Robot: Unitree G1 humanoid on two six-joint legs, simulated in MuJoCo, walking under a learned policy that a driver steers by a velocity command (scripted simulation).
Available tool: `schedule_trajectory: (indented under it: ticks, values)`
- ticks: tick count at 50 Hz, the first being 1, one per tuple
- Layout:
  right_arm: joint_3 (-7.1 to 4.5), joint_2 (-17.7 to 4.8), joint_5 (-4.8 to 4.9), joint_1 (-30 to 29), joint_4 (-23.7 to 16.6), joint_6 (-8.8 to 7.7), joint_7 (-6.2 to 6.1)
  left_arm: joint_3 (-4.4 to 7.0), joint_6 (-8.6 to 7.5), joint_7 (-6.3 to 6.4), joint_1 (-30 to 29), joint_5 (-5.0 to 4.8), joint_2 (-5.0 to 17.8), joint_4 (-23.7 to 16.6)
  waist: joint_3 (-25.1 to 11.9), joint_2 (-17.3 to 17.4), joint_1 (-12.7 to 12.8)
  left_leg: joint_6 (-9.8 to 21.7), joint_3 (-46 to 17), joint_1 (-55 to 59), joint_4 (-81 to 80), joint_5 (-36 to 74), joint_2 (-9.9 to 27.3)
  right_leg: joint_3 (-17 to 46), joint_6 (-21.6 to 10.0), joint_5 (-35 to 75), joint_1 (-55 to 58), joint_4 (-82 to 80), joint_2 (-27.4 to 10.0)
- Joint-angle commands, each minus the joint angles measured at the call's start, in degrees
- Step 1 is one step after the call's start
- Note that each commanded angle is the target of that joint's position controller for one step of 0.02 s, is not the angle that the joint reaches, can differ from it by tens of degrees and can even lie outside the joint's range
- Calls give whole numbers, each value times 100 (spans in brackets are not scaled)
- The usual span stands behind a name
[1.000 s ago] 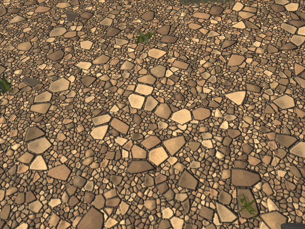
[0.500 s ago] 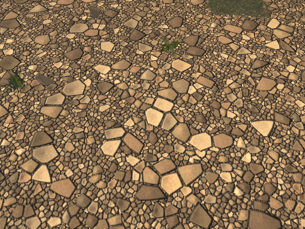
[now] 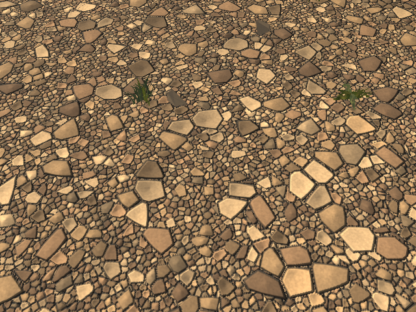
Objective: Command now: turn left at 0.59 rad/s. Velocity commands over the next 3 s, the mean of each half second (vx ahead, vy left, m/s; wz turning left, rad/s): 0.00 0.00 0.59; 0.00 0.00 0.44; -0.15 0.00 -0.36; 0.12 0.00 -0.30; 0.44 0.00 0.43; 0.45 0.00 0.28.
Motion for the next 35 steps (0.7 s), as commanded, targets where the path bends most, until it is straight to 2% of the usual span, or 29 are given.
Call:
schedule_trajectory:
  ticks: [1,2,3,4,5,6,7,8,9,11,15,18,21,23,24,25,26,27,28,29,30,31,32,33,35]
  values:
    - [-184,-519,1,53,-457,-50,58,372,-76,-23,-84,-141,1222,-259,-669,-1084,-81,314,355,310,-1226,537,-153,844,-1086,2552,821,-236,-1336]
    - [-223,-556,-12,277,-371,-52,50,355,-93,-26,-42,-191,1130,-201,-710,-953,-203,504,392,836,-1907,1125,-277,633,-836,2242,587,103,-1202]
    - [-318,-811,-19,495,-327,-61,-7,308,-125,-49,284,-128,918,-70,-839,-333,-223,738,-126,1724,-2322,2121,-78,219,-389,1419,-65,839,-911]
    - [-480,-1558,-58,656,-447,-89,-115,140,-143,-82,223,232,446,-322,-949,1623,-96,1461,-2280,2824,-2194,4620,1528,-291,252,-1643,-1880,2691,-153]
    - [-427,-1522,-257,656,-540,-219,-50,192,-164,-27,-336,189,661,-520,-1131,1512,-486,2562,-3041,2345,-2305,4865,2181,569,419,-2609,-2504,3802,383]
    - [-362,-1297,-286,548,-490,-330,-16,266,-139,4,-480,57,886,-509,-993,938,-511,2467,-2571,2146,-2411,4306,1864,898,389,-2284,-2536,4237,248]
    - [-320,-1138,-206,253,-440,-387,-44,294,-119,29,-441,6,910,-459,-777,770,-325,2108,-2131,1976,-2405,3794,1473,986,336,-1761,-2561,4172,169]
    - [-279,-995,-103,2,-460,-378,-83,311,-101,77,-356,42,888,-362,-709,586,-221,1841,-1927,1885,-2394,3425,1215,1027,346,-1381,-2564,3974,134]
    - [-237,-938,-45,-167,-480,-353,-116,329,-87,98,-279,83,919,-346,-673,655,-134,1768,-1815,1694,-2396,3539,1090,1015,397,-1086,-2408,3901,179]
    - [-208,-917,-92,-183,-481,-316,-170,307,-107,60,-121,56,807,-297,-825,700,-55,1770,-1734,1555,-2409,3574,941,961,463,-730,-2083,3737,336]
    - [-253,-1026,-75,-71,-421,-286,-235,227,-132,31,-311,24,634,-346,-820,740,-185,1750,-1984,1574,-2368,2811,841,1036,502,-519,-1822,2481,459]
    - [-286,-1118,-84,-103,-422,-252,-220,221,-163,-23,-387,2,655,-388,-729,853,-242,1770,-2344,1259,-2362,2228,811,1095,453,-605,-1399,1839,570]
    - [-294,-1126,-60,-178,-426,-221,-173,247,-228,-88,-348,-40,717,-420,-702,925,-251,1742,-2771,1165,-2274,2241,769,1127,363,-704,-1033,1291,679]
    - [-291,-1109,-17,-267,-433,-198,-162,266,-284,-136,-217,-57,726,-418,-746,939,-179,1658,-3016,1229,-2124,2428,698,1130,273,-570,-732,696,714]
    - [-281,-1078,23,-374,-447,-181,-173,281,-311,-156,-48,-55,711,-374,-777,907,-47,1536,-3034,1172,-1985,2429,578,1086,205,-186,-391,102,714]
    - [-259,-1007,64,-412,-451,-168,-194,310,-331,-154,128,-32,748,-316,-800,816,61,1325,-2946,956,-1806,2140,389,1059,109,486,115,-565,598]
    - [-195,-778,26,-195,-440,-176,-204,384,-319,-119,274,47,1054,-330,-987,249,-20,1002,-2573,421,-1183,1042,63,1694,-194,912,834,-755,-241]
    - [-163,-612,24,79,-525,-211,-196,471,-251,-96,78,158,1548,-341,-734,-1397,-374,602,-1336,-757,-132,-892,-934,3017,-1027,1991,1061,-902,-1328]
    - [-316,-1091,-62,108,-430,-256,-218,413,-269,-102,41,249,1249,-439,-699,-1359,-173,305,-1088,-1008,1319,-1567,-763,3537,-1674,2192,732,-1003,-1924]
    - [-427,-1330,-31,197,-320,-244,-206,307,-279,-73,-202,209,962,-523,-613,-945,-282,202,-1077,-1005,2011,-1207,-550,3066,-1626,2016,534,-957,-1743]
    - [-440,-1244,-11,277,-189,-186,-214,261,-264,-43,-451,141,800,-565,-488,-761,-367,102,-980,-1010,2287,-858,-482,2504,-1364,1689,425,-908,-1341]
    - [-418,-1102,-24,321,-129,-127,-225,231,-253,-12,-540,57,717,-587,-393,-743,-331,6,-928,-1161,2519,-520,-461,2152,-1220,1508,479,-887,-1113]
    - [-376,-939,-5,304,-128,-90,-210,200,-233,22,-518,31,692,-582,-335,-763,-282,-67,-839,-1224,2627,-336,-431,1884,-1198,1629,494,-887,-1005]
    - [-336,-821,25,220,-178,-82,-190,195,-200,48,-444,51,710,-564,-295,-811,-219,-118,-649,-1230,2494,-194,-403,1617,-1206,1674,508,-930,-883]
    - [-274,-682,57,-79,-324,-100,-169,220,-143,92,-183,99,779,-511,-360,-954,-2,-199,-442,-1356,1954,-96,-274,1438,-1301,1805,921,-929,-923]
Next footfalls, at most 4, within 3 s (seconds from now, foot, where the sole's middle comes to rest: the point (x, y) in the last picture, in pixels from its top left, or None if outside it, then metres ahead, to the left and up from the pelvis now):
0.06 left None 0.04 0.13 -0.78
0.52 right None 0.09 -0.09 -0.78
0.92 left None -0.04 0.15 -0.78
1.40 right None -0.01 -0.11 -0.78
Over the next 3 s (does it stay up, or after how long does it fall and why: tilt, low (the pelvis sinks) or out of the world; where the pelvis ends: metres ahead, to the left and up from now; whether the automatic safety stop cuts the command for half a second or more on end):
stays up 0.34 0.15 0.00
